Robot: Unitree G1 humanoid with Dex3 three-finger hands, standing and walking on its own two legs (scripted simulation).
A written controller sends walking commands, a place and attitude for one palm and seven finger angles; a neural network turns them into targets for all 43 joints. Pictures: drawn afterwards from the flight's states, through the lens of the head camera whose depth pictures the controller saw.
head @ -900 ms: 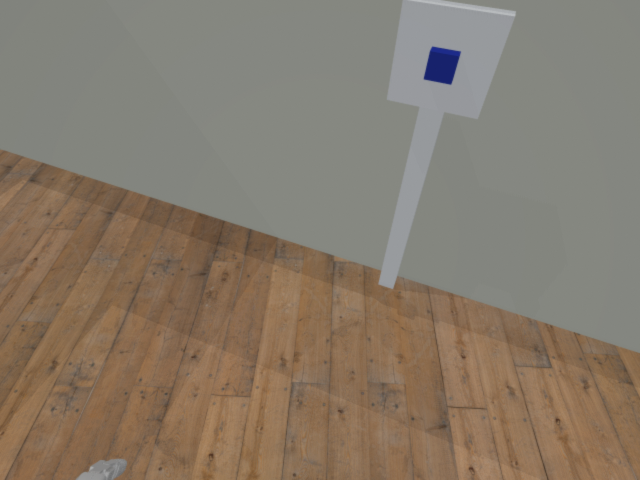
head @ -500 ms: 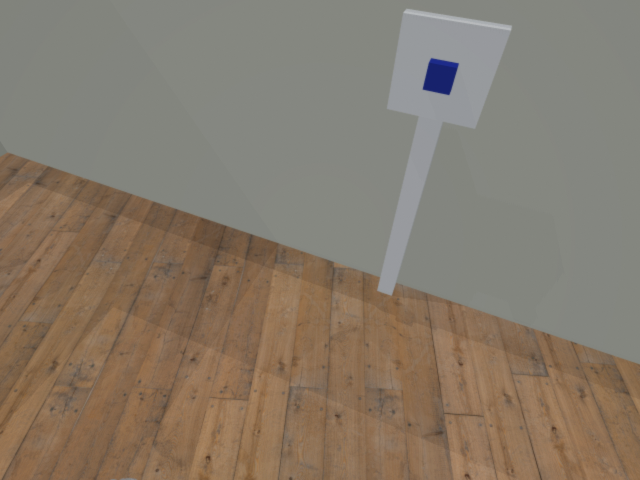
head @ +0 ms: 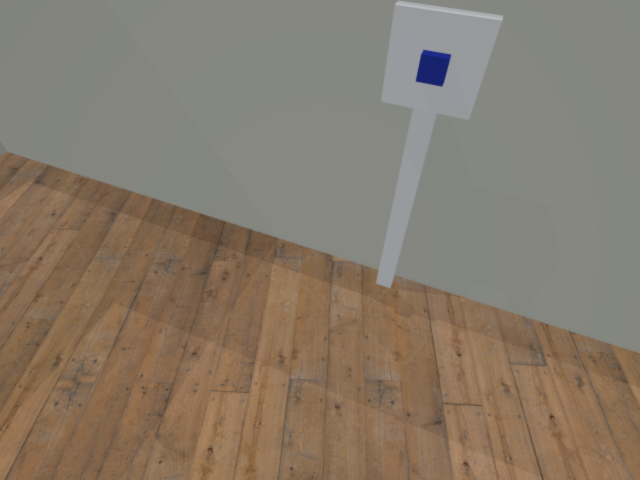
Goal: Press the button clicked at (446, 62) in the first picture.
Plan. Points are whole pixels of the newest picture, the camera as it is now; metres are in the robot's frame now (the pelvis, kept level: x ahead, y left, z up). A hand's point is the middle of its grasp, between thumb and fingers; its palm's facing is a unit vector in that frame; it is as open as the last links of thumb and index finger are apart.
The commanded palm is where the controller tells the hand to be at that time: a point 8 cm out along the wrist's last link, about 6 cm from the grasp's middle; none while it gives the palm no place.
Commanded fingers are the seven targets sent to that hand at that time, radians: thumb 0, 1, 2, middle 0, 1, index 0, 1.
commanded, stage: look at it before walking up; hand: left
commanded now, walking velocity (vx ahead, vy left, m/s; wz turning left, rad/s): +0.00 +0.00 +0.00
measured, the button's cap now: (433, 67) +0.92 -0.19 +0.10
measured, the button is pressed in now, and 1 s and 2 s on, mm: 0 0 0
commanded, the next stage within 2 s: walk to a spot facing it in 0.54 s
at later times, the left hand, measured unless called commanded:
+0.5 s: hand out of the picture +0.08 +0.24 -0.15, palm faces -0.02 -0.94 -0.34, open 7.4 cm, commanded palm none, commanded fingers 0.00 0.90 0.90 -0.20 -0.30 -0.20 -0.30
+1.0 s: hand out of the picture +0.07 +0.19 -0.18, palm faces -0.13 -0.95 -0.27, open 7.4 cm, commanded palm none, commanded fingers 0.00 0.90 0.90 -0.20 -0.30 -0.20 -0.30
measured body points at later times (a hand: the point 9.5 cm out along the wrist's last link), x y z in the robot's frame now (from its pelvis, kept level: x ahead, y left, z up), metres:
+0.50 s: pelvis +0.01 -0.01 +0.00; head +0.01 -0.01 +0.45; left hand +0.08 +0.29 -0.13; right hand +0.09 -0.30 -0.13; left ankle +0.00 +0.12 -0.74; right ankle +0.01 -0.13 -0.74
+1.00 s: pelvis -0.01 -0.02 -0.02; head +0.02 -0.03 +0.43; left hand +0.08 +0.24 -0.16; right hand +0.04 -0.28 -0.17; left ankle +0.00 +0.11 -0.74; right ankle +0.00 -0.11 -0.74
